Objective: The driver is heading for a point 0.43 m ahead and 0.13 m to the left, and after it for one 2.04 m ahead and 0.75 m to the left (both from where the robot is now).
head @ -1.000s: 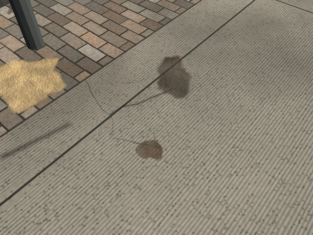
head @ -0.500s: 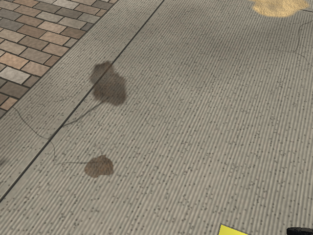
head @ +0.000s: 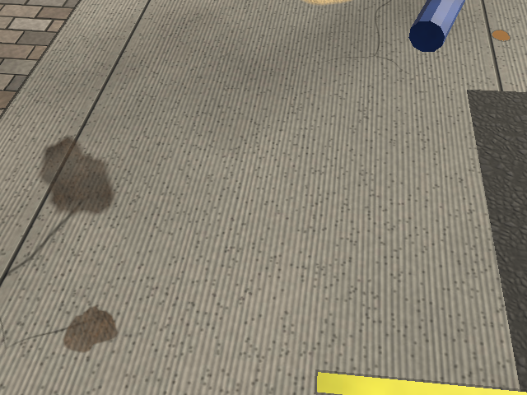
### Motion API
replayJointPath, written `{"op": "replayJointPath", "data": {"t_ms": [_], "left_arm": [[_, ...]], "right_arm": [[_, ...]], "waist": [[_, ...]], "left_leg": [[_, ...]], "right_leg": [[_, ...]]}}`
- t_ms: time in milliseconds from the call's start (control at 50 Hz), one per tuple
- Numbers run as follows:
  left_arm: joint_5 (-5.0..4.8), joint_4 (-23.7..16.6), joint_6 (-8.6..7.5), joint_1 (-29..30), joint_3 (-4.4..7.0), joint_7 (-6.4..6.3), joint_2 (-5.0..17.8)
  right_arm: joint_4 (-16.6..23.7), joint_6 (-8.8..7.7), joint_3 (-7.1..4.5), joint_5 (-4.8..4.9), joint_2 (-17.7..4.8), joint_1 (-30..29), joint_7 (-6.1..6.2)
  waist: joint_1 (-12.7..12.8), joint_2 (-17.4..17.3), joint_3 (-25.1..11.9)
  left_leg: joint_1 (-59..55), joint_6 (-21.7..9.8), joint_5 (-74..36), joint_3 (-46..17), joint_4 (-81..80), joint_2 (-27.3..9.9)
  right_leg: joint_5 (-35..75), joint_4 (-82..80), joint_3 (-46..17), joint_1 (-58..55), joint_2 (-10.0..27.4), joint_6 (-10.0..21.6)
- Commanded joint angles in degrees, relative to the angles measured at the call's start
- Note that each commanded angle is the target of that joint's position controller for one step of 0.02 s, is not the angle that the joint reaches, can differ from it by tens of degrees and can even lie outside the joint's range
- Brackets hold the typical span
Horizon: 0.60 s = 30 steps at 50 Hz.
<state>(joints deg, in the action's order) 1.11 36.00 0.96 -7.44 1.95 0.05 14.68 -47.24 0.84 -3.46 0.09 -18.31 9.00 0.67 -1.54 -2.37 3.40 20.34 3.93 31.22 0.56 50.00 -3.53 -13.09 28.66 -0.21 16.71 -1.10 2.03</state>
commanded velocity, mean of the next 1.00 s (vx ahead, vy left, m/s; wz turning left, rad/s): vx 0.04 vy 0.00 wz -0.04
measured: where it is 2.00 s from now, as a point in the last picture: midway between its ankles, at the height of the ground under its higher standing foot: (252, 355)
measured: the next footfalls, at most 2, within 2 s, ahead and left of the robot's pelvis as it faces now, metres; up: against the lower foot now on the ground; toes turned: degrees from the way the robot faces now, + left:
left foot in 0.20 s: +0.04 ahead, +0.14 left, +0.00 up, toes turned +0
left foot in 1.52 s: +0.42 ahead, +0.14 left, +0.00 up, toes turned +15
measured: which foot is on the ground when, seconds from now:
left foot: up 0.00-0.18, down 0.20-1.00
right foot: down 0.00-1.00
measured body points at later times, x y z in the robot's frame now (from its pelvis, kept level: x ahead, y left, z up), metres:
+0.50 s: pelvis +0.02 +0.02 +0.00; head +0.02 +0.02 +0.45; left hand +0.13 +0.28 -0.13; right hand +0.11 -0.25 -0.13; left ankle +0.00 +0.14 -0.74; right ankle +0.02 -0.10 -0.74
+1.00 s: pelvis +0.05 +0.01 +0.00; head +0.04 +0.01 +0.45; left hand +0.11 +0.28 -0.14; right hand +0.07 -0.26 -0.15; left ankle +0.00 +0.14 -0.74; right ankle +0.03 -0.09 -0.72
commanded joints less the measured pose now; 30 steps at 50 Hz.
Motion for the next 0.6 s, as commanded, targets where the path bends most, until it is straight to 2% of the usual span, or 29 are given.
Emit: {"op": "replayJointPath", "data": {"t_ms": [20,60,80,140,180,200,220,240,260,280,300,360,480,600], "left_arm": [[-0.32,-2.03,-1.62,1.21,2.49,-0.37,9.34],[-0.22,-1.22,-1.57,2.43,2.19,-0.50,7.91],[-0.27,-0.79,-1.50,2.76,2.15,-0.51,7.54],[-0.29,1.02,-1.12,2.40,2.05,-0.55,7.36],[-0.89,2.07,-0.93,3.71,1.51,-0.50,6.28],[-0.99,3.21,-1.14,1.94,1.19,-0.35,5.41],[-0.11,3.99,-1.45,0.21,0.95,-0.20,4.77],[0.29,4.29,-1.50,-2.38,1.13,-0.05,4.29],[0.64,4.79,-1.31,0.58,1.15,-0.28,5.66],[0.17,4.84,-1.14,2.11,1.55,-0.53,6.37],[-0.11,5.30,-0.90,2.24,1.58,-0.96,6.03],[-0.28,7.03,-0.46,0.92,1.78,-1.32,5.85],[-0.61,11.17,-0.70,-0.39,2.04,-1.47,5.64],[-0.76,15.07,-0.70,-1.60,2.09,-1.97,6.10]], "right_arm": [[2.14,0.21,-1.70,-0.09,-6.15,0.71,0.78],[1.25,0.29,-1.11,0.17,-4.12,2.16,0.77],[1.18,0.30,-0.75,0.20,-3.31,1.54,0.79],[1.19,0.29,-0.36,0.27,-3.06,0.27,0.71],[0.03,0.03,-0.07,-0.10,-2.41,2.40,0.35],[-0.17,-0.17,0.02,-0.96,-3.18,2.59,0.19],[0.20,-0.32,-0.29,-1.39,-5.95,2.50,0.32],[-0.74,-0.36,-1.04,-0.61,-8.86,0.30,0.34],[-0.26,-0.68,-0.46,-0.36,-5.63,-1.29,0.00],[-0.66,-1.09,0.03,-0.83,-4.27,-1.44,-0.08],[-1.20,-1.54,0.07,-1.06,-4.45,-1.58,-0.03],[-3.03,-2.49,0.51,-0.67,-3.64,0.27,0.19],[-5.23,-1.96,0.87,-0.50,-3.41,0.37,0.74],[-7.26,-1.74,1.14,-0.41,-3.04,0.12,0.72]], "waist": [[0.76,10.41,-7.59],[0.08,9.94,-8.42],[0.53,10.07,-8.38],[1.61,10.36,-8.43],[-0.37,9.35,-7.81],[-0.42,7.41,-7.39],[1.17,3.50,-6.96],[5.02,-4.29,-5.43],[2.60,-3.48,-4.07],[2.13,-2.77,-3.14],[2.09,-2.40,-3.18],[1.52,-1.06,-3.49],[1.04,1.74,-3.30],[1.16,2.48,-3.20]], "left_leg": [[4.37,1.38,-2.35,-2.93,5.91,-0.91],[0.82,1.68,-5.09,-2.12,0.94,-0.52],[-0.51,1.63,-6.04,-1.73,-2.52,-0.40],[-4.16,1.10,-9.47,-1.15,-11.58,0.15],[-10.26,-0.26,-19.14,-0.07,-23.39,0.92],[-14.09,-1.39,-27.09,-1.67,-27.95,0.09],[-16.38,-3.07,-34.87,-6.05,-28.45,-3.94],[-10.98,-5.69,-27.49,-5.62,-26.33,-4.44],[-6.23,-6.43,-19.28,-5.57,-28.02,-3.26],[-4.91,-5.75,-17.02,-5.33,-28.87,-2.66],[-4.83,-4.98,-18.04,-4.94,-29.02,-2.10],[-7.20,-4.09,-22.00,-3.85,-27.89,-1.25],[-9.21,-4.60,-24.01,-3.24,-27.37,-0.38],[-9.70,-4.87,-25.38,-2.78,-27.55,0.24]], "right_leg": [[29.50,-8.58,-12.49,-8.51,14.53,10.85],[29.72,-8.23,-9.68,-7.61,12.82,10.47],[28.51,-7.98,-9.18,-7.64,12.33,10.35],[23.28,-7.83,-11.04,-7.86,12.88,10.82],[15.37,-7.05,-10.59,-5.37,11.38,8.69],[9.27,-7.12,-10.14,-3.37,9.71,5.89],[2.74,-5.21,-8.33,-1.33,6.92,2.91],[-1.76,-6.47,-4.44,-3.08,3.00,0.65],[-1.18,-5.03,-3.39,-6.61,2.21,-0.91],[0.25,-4.14,-3.26,-7.33,2.26,-0.96],[2.43,-3.75,-3.43,-7.88,2.67,-0.61],[6.87,-4.01,-3.83,-7.60,3.02,-0.31],[9.34,-4.43,-3.28,-7.40,2.93,-1.21],[10.67,-4.67,-2.94,-8.22,3.03,-1.69]]}}
Keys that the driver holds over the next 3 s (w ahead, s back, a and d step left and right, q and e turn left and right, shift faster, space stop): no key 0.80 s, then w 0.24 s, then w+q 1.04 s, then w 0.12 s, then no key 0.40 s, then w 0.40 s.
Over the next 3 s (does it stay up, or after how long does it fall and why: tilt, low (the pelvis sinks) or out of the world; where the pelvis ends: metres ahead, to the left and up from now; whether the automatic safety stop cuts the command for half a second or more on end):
stays up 0.82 0.28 0.01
